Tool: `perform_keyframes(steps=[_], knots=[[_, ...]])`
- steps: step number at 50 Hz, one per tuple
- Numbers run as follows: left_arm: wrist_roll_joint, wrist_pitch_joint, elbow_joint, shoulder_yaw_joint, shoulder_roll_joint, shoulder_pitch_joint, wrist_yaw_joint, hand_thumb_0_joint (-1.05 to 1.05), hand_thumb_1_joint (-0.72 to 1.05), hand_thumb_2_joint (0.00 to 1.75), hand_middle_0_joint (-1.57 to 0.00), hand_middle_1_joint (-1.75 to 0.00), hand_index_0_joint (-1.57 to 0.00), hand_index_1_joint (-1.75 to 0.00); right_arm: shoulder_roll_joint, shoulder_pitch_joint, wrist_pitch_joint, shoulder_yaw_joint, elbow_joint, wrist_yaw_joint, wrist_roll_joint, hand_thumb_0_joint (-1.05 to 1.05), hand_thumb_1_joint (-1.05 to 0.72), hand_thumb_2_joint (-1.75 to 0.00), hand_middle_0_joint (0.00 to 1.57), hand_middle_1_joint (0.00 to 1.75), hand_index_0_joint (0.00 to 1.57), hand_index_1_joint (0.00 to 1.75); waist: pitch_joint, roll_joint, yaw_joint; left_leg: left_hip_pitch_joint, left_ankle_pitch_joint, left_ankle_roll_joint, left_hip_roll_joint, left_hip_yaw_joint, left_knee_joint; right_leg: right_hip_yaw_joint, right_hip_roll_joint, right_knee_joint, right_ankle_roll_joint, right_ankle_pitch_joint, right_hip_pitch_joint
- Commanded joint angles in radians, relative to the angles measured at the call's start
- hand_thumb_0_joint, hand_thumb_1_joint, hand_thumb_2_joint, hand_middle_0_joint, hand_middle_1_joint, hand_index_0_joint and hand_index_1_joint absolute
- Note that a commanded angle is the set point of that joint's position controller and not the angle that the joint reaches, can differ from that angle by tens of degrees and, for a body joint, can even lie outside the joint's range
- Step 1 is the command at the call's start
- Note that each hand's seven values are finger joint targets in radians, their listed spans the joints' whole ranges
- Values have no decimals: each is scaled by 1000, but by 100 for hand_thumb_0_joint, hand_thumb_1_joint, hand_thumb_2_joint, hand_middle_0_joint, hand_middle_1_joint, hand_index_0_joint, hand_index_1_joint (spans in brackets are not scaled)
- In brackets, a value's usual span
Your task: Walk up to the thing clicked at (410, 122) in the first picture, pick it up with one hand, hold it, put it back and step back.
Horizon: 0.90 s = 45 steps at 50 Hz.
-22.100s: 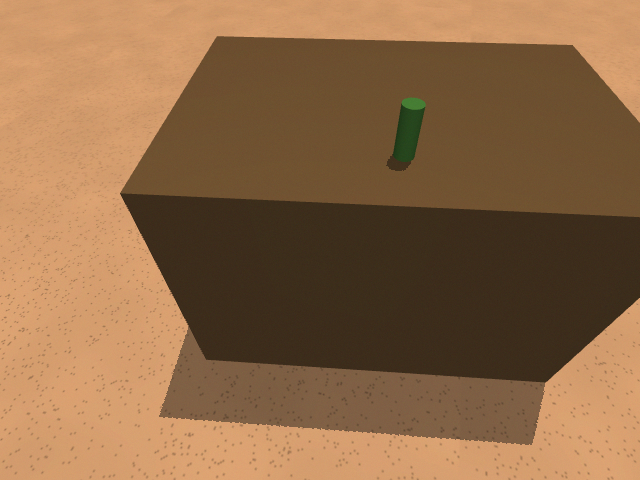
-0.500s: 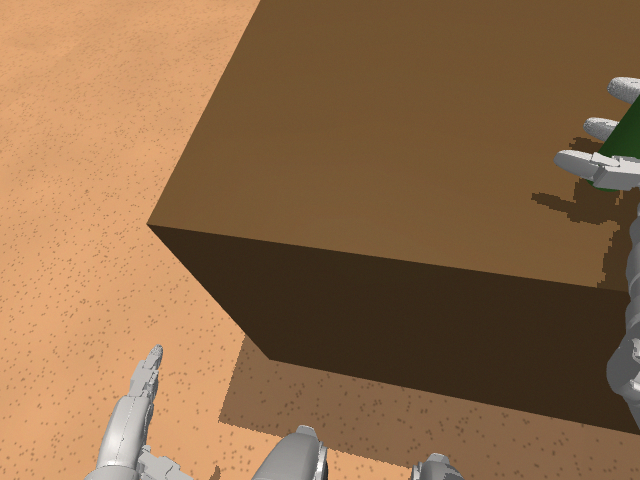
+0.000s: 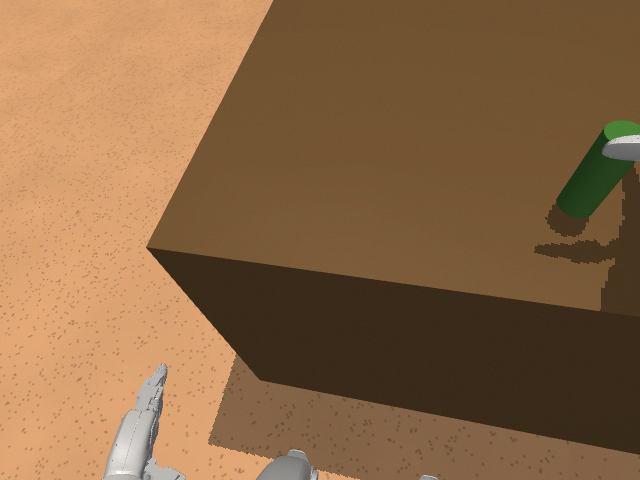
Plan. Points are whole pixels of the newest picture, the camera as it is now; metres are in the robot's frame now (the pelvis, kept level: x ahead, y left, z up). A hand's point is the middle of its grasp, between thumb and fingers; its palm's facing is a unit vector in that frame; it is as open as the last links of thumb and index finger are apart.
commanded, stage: rise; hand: right
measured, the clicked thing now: (598, 173) +0.50 -0.25 +0.09
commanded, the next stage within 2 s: sink last in 0.16 s
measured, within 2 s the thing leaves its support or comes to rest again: neither
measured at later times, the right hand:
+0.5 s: hand out of the picture +0.43 -0.39 +0.19, palm faces +0.52 +0.79 -0.32, open 17.4 cm
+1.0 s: hand out of the picture +0.21 -0.26 +0.18, palm faces +0.43 +0.80 -0.42, open 17.5 cm
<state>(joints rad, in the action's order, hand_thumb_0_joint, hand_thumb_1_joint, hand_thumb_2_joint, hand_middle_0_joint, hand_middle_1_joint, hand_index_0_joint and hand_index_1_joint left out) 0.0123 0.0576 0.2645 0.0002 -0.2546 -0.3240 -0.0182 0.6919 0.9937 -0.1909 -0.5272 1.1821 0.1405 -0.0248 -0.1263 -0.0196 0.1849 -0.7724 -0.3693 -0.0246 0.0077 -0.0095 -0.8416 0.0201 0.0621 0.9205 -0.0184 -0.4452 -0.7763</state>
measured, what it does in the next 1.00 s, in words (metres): stands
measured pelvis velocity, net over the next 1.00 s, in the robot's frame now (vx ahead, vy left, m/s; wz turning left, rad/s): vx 0.02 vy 0.01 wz -0.05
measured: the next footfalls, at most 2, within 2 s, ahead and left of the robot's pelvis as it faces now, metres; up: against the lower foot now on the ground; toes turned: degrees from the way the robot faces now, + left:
none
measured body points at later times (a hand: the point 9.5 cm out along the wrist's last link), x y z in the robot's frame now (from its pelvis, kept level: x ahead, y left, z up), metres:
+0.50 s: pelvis +0.02 -0.01 +0.03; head +0.07 -0.01 +0.48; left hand +0.17 +0.25 -0.04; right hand +0.39 -0.43 +0.21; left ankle +0.02 +0.14 -0.69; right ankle -0.01 -0.13 -0.69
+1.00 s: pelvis +0.02 +0.01 +0.04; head +0.02 +0.04 +0.49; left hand +0.19 +0.27 -0.03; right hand +0.18 -0.30 +0.21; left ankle +0.02 +0.14 -0.69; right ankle -0.01 -0.13 -0.69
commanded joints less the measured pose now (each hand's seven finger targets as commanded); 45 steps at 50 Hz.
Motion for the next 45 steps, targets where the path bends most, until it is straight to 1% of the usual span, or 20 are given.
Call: perform_keyframes(steps=[1,4,5,6,7,9,11,13,16,17,19,22,24,25,27,30,32,37,43,45], knots=[[-21,73,-213,78,-169,82,-22,0,-54,3,-5,-4,-5,-5,353,498,-12,-9,-271,47,-24,0,49,-3,7,4,7,4,-568,-171,-41,304,403,30,22,-24,92,-9,-33,-133,14,496,387],[-28,52,-61,56,-143,-79,-15,0,-53,3,-5,-5,-5,-4,258,292,62,34,-87,100,-46,0,47,-3,7,4,7,4,-322,-97,-46,264,369,33,28,-39,128,-6,-36,-176,14,490,306],[-32,63,-134,59,-151,1,-17,0,-56,6,-6,-4,-5,-5,280,354,58,18,-181,109,-54,0,50,-5,6,6,6,6,-385,-87,-50,284,389,29,25,-33,133,-7,-34,-175,17,500,344],[-36,56,-195,50,-140,108,-8,0,-54,5,-6,-5,-5,-5,424,345,62,40,-183,50,54,0,50,-4,7,6,7,6,-435,-93,-123,345,368,29,13,-25,153,-32,-44,-194,9,480,357],[-35,43,-115,82,-153,19,-5,0,-54,5,-6,-4,-5,-5,385,361,72,51,-183,26,44,0,52,-4,6,6,7,6,-407,-93,-85,333,371,31,17,-26,159,-36,-43,-207,11,451,358],[-40,29,-55,65,-129,-65,12,0,-53,4,-6,-4,-5,-5,328,249,101,84,-132,7,49,0,54,-4,6,6,6,6,-274,-53,-88,310,327,27,16,-32,187,-43,-49,-230,20,384,317],[-49,27,-74,32,-105,-10,24,0,-53,4,-6,-4,-5,-5,413,278,101,55,-204,-28,67,0,54,-4,6,6,6,6,-314,-39,-105,380,354,20,5,-20,199,-54,-55,-240,27,384,304],[-53,24,-123,84,-163,22,26,0,-52,4,-5,-4,-5,-4,523,349,89,-5,-327,-57,82,0,60,-3,6,6,6,6,-427,-54,-122,471,424,14,-9,-4,196,-65,-63,-244,28,411,340],[-58,20,-67,97,-164,-15,24,0,-50,4,-5,-5,-6,-4,449,256,97,22,-326,-91,79,0,56,-4,6,5,5,5,-363,-114,-120,411,392,25,1,-22,216,-60,-56,-263,17,451,432],[-60,23,-51,77,-141,-12,25,0,-51,5,-6,-6,-6,-5,466,314,85,12,-453,-104,74,0,54,-4,6,5,6,5,-423,-189,-138,404,398,31,3,-24,218,-56,-51,-263,10,492,498],[-60,37,-68,70,-139,46,24,0,-52,5,-5,-5,-6,-4,360,164,102,56,-355,-120,68,0,55,-4,6,5,5,5,-364,-151,-136,382,387,38,13,-40,222,-44,-39,-266,0,540,506],[-61,41,-72,45,-108,38,28,0,-53,6,-6,-5,-6,-5,302,63,95,68,-511,-131,50,0,53,-5,6,5,5,5,-392,-175,-161,396,421,45,16,-48,228,-40,-27,-265,-8,651,562],[-61,44,-69,128,-179,-22,21,0,-52,5,-6,-5,-6,-4,266,-78,103,82,-618,-132,31,0,52,-5,6,5,5,5,-387,-203,-163,394,434,50,21,-57,230,-30,-19,-267,-18,750,621],[-60,37,-37,119,-167,-58,25,0,-52,5,-6,-5,-6,-5,262,-160,106,62,-687,-132,21,0,53,-5,6,5,5,5,-361,-201,-178,399,454,51,21,-61,232,-30,-19,-265,-19,794,618],[-69,32,-45,150,-180,-42,25,0,-52,5,-6,-5,-6,-5,186,-306,125,89,-814,-131,-1,0,52,-5,6,5,5,5,-301,-166,-192,426,437,53,21,-66,242,-32,-19,-292,-16,755,593],[-82,17,-49,126,-135,-31,27,0,-53,5,-6,-5,-6,-5,154,-510,133,50,-1058,-144,-25,0,52,-5,6,5,5,5,-228,-110,-215,497,411,52,13,-66,266,-48,-32,-335,0,605,532],[-81,1,-35,186,-170,-47,18,0,-53,6,-6,-5,-6,-5,155,-630,128,6,-1214,-158,-38,0,52,-5,6,5,5,5,-202,-96,-214,515,405,51,13,-72,273,-44,-30,-354,-1,598,537],[-75,-10,-42,186,-133,-10,-5,0,-53,5,-5,-5,-5,-5,51,-866,108,-5,-1535,-190,-57,0,56,-5,6,5,5,5,-113,-102,-229,554,370,45,0,-59,293,-55,-41,-386,5,504,531],[-58,-5,-45,171,-94,56,-35,0,-51,4,-5,-5,-6,-4,-99,-1159,82,54,-1680,-202,-56,0,57,-5,6,6,5,6,-49,-55,-231,572,361,29,-16,-52,312,-62,-56,-392,18,445,528],[-55,-3,-41,187,-101,39,-42,0,-51,4,-5,-5,-6,-5,-116,-1239,63,41,-1700,-198,-58,0,56,-5,6,6,5,6,0,0,-225,557,303,19,-23,-52,333,-65,-64,-399,27,370,514]])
